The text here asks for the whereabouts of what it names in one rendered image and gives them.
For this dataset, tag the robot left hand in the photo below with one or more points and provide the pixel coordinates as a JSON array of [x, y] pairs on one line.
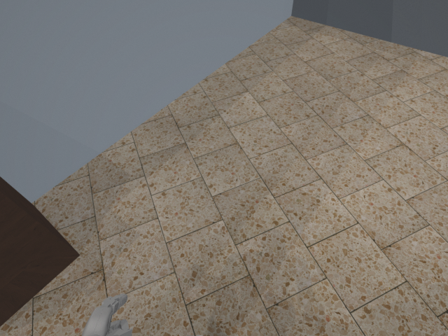
[[99, 323]]

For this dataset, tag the cabinet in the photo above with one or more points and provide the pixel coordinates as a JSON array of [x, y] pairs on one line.
[[32, 251]]

